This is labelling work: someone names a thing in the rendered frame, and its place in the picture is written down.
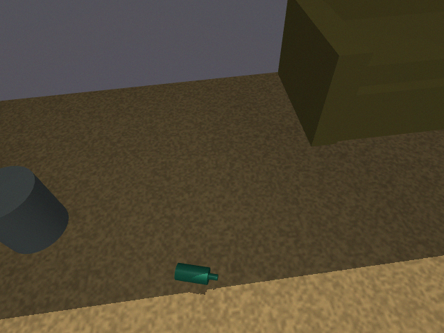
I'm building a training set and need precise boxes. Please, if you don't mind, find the sofa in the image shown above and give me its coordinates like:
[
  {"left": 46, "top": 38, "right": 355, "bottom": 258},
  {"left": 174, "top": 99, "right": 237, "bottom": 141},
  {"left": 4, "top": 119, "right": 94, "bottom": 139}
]
[{"left": 278, "top": 0, "right": 444, "bottom": 146}]

